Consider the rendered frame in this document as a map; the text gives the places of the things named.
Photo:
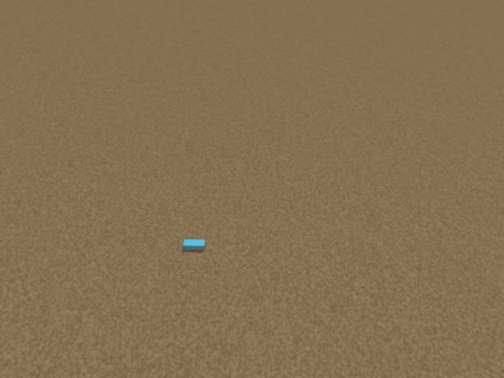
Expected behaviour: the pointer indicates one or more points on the small box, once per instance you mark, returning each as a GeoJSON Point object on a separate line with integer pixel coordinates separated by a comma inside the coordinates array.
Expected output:
{"type": "Point", "coordinates": [194, 244]}

